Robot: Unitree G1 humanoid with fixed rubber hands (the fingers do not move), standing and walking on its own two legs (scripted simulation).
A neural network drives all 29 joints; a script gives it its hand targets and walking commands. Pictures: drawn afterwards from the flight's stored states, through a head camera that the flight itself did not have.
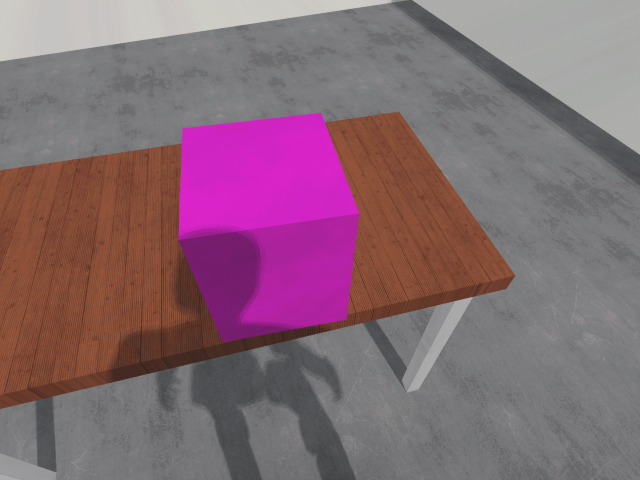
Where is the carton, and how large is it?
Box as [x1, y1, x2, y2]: [178, 113, 358, 341]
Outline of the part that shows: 321,113 183,128 182,130 178,239 222,341 345,319 346,317 358,212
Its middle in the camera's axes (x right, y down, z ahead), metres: -0.07 -0.02 +0.59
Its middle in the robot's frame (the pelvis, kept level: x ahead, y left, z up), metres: +0.46 +0.06 +0.03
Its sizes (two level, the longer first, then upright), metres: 0.210 0.200 0.250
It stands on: a table, 0.66 m high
